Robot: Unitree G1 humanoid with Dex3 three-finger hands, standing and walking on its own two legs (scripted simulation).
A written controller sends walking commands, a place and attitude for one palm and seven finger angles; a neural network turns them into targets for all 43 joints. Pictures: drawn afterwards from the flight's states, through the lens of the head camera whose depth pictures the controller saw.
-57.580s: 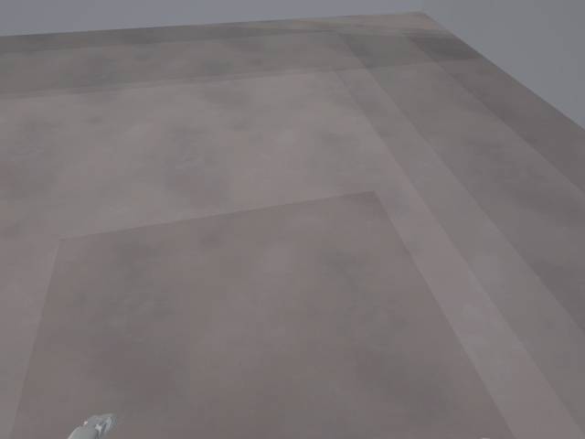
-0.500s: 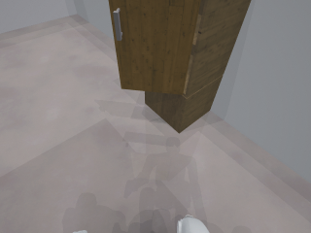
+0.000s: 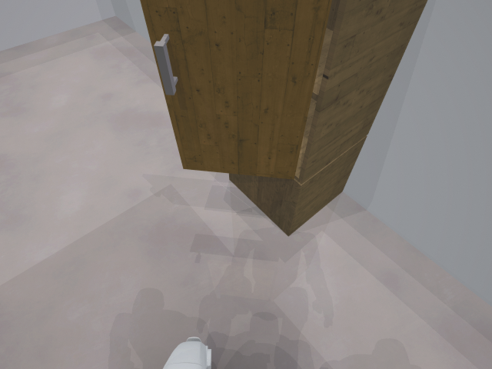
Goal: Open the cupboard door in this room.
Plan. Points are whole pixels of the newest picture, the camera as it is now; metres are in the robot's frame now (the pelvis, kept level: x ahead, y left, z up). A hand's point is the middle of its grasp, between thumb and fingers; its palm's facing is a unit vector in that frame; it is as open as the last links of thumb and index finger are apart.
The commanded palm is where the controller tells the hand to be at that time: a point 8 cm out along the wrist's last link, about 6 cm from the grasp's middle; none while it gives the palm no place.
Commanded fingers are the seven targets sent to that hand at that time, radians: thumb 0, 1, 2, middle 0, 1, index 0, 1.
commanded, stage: take the last steps up to it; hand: left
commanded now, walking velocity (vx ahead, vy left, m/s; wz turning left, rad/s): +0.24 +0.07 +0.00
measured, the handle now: (168, 65) +0.74 +0.24 +0.08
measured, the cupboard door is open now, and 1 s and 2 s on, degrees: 43 43 43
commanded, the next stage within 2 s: come to a stop and stand still in 0.14 s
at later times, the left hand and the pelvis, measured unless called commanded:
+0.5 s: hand (136, 328) +0.21 +0.24 -0.18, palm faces +0.01 -0.98 -0.21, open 7.3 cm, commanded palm none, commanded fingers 0.00 0.90 0.90 -0.20 -0.30 -0.20 -0.30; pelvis +0.15 +0.05 -0.01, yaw -2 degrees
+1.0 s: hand (140, 346) +0.18 +0.22 -0.17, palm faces +0.04 -0.97 -0.24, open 7.3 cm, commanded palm none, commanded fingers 0.00 0.90 0.90 -0.20 -0.30 -0.20 -0.30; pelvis +0.13 +0.03 +0.00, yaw -1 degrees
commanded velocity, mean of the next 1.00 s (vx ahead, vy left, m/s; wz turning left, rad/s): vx -0.07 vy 0.02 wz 0.00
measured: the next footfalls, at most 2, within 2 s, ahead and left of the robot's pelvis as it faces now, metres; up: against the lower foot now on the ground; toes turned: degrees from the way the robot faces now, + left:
left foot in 0.16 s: +0.21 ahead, +0.15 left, +0.00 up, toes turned +5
right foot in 0.62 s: +0.21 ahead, -0.02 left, +0.00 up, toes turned -1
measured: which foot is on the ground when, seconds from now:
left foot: up 0.00-0.14, down 0.16-0.62, up 0.64-1.00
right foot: down 0.00-0.16, up 0.18-0.60, down 0.62-1.00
